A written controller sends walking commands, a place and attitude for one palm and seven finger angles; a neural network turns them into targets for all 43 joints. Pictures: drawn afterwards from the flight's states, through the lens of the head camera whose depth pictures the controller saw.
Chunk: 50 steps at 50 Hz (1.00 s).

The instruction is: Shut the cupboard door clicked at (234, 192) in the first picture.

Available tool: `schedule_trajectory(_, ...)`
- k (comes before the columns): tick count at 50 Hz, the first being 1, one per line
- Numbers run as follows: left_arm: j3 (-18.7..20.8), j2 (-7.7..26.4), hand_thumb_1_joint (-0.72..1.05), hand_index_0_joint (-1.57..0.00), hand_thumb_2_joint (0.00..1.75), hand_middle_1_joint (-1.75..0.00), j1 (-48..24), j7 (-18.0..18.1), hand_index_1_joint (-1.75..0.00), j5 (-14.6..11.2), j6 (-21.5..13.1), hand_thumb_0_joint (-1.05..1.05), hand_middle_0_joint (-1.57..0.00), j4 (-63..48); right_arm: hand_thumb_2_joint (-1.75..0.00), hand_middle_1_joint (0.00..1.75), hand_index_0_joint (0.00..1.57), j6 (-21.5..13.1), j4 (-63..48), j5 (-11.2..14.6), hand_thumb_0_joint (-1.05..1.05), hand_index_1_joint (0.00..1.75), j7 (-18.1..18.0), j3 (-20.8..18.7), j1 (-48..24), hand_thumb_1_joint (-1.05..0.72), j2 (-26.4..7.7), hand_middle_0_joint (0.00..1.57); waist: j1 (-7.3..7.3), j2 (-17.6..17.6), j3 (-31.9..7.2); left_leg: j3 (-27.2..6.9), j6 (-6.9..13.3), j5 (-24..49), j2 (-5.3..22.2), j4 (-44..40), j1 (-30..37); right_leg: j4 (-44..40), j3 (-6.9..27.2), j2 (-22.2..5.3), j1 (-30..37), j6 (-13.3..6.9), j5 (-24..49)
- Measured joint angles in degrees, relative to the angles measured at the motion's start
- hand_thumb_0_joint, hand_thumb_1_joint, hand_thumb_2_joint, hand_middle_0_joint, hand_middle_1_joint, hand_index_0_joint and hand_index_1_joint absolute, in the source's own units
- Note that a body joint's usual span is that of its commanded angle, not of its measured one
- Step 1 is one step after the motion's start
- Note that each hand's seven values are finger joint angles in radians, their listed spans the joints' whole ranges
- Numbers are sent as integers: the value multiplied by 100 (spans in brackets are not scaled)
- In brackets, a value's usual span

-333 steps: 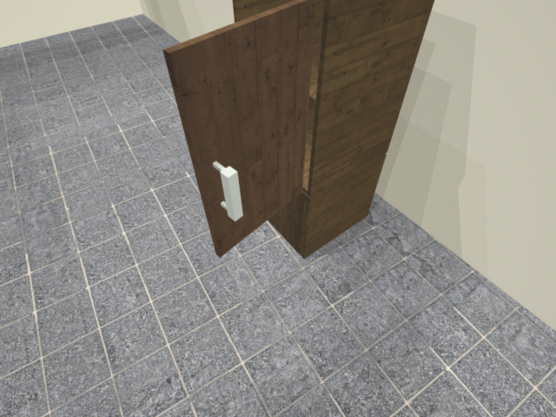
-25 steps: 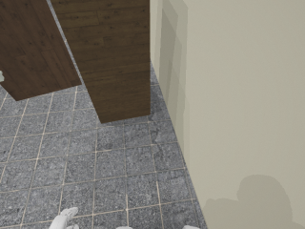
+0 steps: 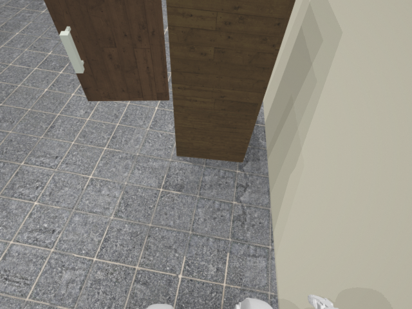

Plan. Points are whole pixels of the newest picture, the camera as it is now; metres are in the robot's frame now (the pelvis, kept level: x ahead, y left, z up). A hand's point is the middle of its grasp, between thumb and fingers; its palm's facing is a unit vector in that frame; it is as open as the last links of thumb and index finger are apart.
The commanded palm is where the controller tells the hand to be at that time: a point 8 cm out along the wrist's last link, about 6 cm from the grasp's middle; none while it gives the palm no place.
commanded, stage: turn to face it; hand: left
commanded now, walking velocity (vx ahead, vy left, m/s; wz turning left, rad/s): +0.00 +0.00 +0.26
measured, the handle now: (74, 50) +0.89 +0.54 -0.07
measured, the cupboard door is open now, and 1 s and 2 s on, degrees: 99 99 99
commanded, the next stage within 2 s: take the last steps up to it in 0.14 s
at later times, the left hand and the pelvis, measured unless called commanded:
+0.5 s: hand out of the picture +0.01 +0.18 -0.18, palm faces +0.22 -0.96 -0.16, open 7.4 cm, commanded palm none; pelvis +0.03 +0.00 +0.00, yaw +10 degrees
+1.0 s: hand (116, 263) +0.21 +0.22 -0.15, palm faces +0.25 -0.95 -0.20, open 7.3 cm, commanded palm none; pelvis +0.16 +0.02 +0.00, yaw +14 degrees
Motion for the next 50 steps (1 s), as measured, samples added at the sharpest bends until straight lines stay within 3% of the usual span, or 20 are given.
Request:
schedule_trajectory(5, -27, -49, 91, -20, 89, -30, -50, -25, -30, -9, -97, 1, -20, -66, -90, 30, 20, 60, 131, 0, 0, 30, 0, 19, 99, -90, 43, 20, -35, 220, -77, -227, -89, 135, 45, -202, 67, -1228, -14, 164, 374, -62, 307)
schedule_trajectory(8, -55, -51, 91, -20, 89, -30, 32, -19, -30, 7, -237, 1, -20, -130, -90, 30, 20, 110, 196, 53, 0, 30, 25, -3, 208, -90, 74, 20, -30, 198, -202, -286, -196, 7, -46, 55, -73, -2528, -4, 164, 919, -164, 1112)
schedule_trajectory(11, -111, -213, 91, -20, 89, -30, 42, 10, -30, 62, -313, 1, -20, -60, -90, 30, 20, 211, 296, 88, 0, 30, 57, -90, 220, -90, -11, 20, -66, 366, -173, -337, -217, -1020, -90, 1245, -437, -2431, -149, 168, 971, -348, 1014)
schedule_trajectory(13, -138, -303, 91, -20, 89, -30, 96, 26, -30, 68, -331, 1, -20, -48, -90, 30, 20, 260, 373, 93, 0, 30, 72, -130, 225, -90, -38, 20, -71, 362, -162, -242, -238, -1194, -115, 2107, -655, -2558, -214, 128, 1087, -374, 1007)
schedule_trajectory(15, -147, -362, 91, -20, 89, -30, 154, 30, -30, 78, -352, 1, -20, -23, -90, 30, 20, 258, 430, 95, 0, 30, 86, -146, 240, -90, -30, 20, -71, 286, -154, -107, -281, -1206, -97, 2368, -687, -2754, -255, 75, 1213, -360, 1087)
schedule_trajectory(20, -136, -411, 91, -21, 89, -30, 320, -41, -30, 98, -480, 1, -20, 105, -90, 30, 20, 183, 514, 85, 0, 29, 162, -130, 311, -90, 16, 20, 7, 49, -186, 203, -321, -1159, -17, 1504, -365, -3088, -398, -81, 1448, -278, 1180)
schedule_trajectory(24, -52, -328, 90, -21, 89, -30, 506, -102, -30, 83, -467, 0, -21, 268, -90, 30, 20, 36, 474, 68, 0, 29, 197, -79, 377, -90, 35, 20, 55, -104, -252, 388, -243, -649, 6, 98, 138, -2839, -529, -247, 1449, -115, 951)
schedule_trajectory(26, 3, -269, 90, -21, 89, -30, 559, -132, -30, 48, -351, 1, -21, 346, -90, 30, 20, -98, 394, 23, 0, 30, 155, -73, 433, -90, 21, 20, 28, -111, -289, 362, 13, 0, -34, -80, 138, -2008, -464, -299, 1127, -149, 392)
schedule_trajectory(28, 35, -186, 91, -21, 89, -30, 514, -128, -30, 65, -218, 1, -20, 462, -90, 30, 20, -183, 368, -3, 0, 30, 87, -39, 514, -90, 77, 20, 19, -153, -305, 401, 157, -127, -89, 63, 142, -727, -200, -223, 591, -239, -10)
schedule_trajectory(30, 49, -133, 91, -21, 89, -30, 417, -146, -30, 77, -180, 1, -20, 525, -90, 30, 20, -254, 382, -6, 0, 30, 19, 0, 682, -90, 135, 20, -16, -120, -347, 371, 198, -197, -124, -145, 300, 152, -107, -146, 117, -287, 182)
schedule_trajectory(32, 47, -111, 91, -20, 89, -30, 289, -170, -30, 80, -210, 1, -20, 499, -90, 30, 20, -310, 466, 0, 0, 30, -24, 46, 860, -90, 189, 20, -32, -59, -355, 320, 181, -88, -154, -498, 536, 417, -104, -124, -198, -290, 496)
schedule_trajectory(36, 0, -163, 91, -20, 89, -30, 12, -185, -30, 68, -298, 1, -20, 346, -90, 30, 20, -347, 713, 14, 0, 30, -35, 112, 1179, -90, 270, 20, -61, 107, -345, 234, 202, 34, -191, -1034, 981, -214, -167, -123, -425, -274, 855)
schedule_trajectory(41, -59, -281, 91, -20, 89, -30, -303, -192, -30, 67, -358, 1, -20, 186, -90, 30, 20, -316, 995, 0, 0, 30, -2, 126, 1462, -90, 328, 20, -173, 248, -305, 227, 140, -234, -229, -1083, 1372, -1564, -280, -37, -141, -290, 1051)
schedule_trajectory(44, -75, -316, 91, -20, 89, -30, -386, -207, -30, 86, -524, 1, -20, 59, -90, 30, 20, -293, 1115, 49, 0, 30, 22, 108, 1655, -90, 353, 20, -220, 253, -299, 226, 72, -790, -243, -220, 1225, -2452, -353, 21, 374, -442, 1607)
schedule_trajectory(46, -83, -429, 91, -20, 89, -30, -421, -168, -30, 63, -639, 1, -20, 32, -90, 30, 20, -188, 1203, 62, 0, 30, 53, 59, 1601, -90, 290, 20, -247, 402, -204, 121, 36, -1281, -154, 1366, 651, -2170, -512, 44, 456, -557, 1530)
schedule_trajectory(48, -97, -525, 91, -20, 89, -30, -312, -112, -30, 45, -659, 0, -20, 29, -90, 30, 20, -74, 1240, 37, 0, 30, 80, -17, 1465, -90, 221, 20, -253, 461, -216, 95, -25, -1074, -43, 2564, -2, -2267, -619, 58, 662, -564, 1306)
schedule_trajectory(50, -93, -600, 91, -20, 89, -30, -138, -63, -30, 44, -667, 0, -20, 101, -90, 30, 20, -22, 1194, 7, 1, 30, 104, -78, 1285, -90, 167, 20, -248, 442, -272, 128, -119, -592, 151, 2983, -555, -2629, -671, 72, 900, -500, 1351)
